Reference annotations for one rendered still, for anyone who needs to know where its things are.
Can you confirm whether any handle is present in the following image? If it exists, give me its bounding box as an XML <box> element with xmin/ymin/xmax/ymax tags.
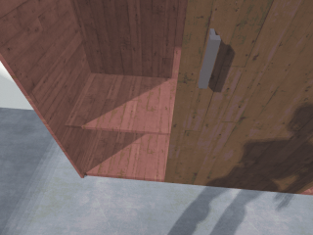
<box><xmin>198</xmin><ymin>28</ymin><xmax>221</xmax><ymax>89</ymax></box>

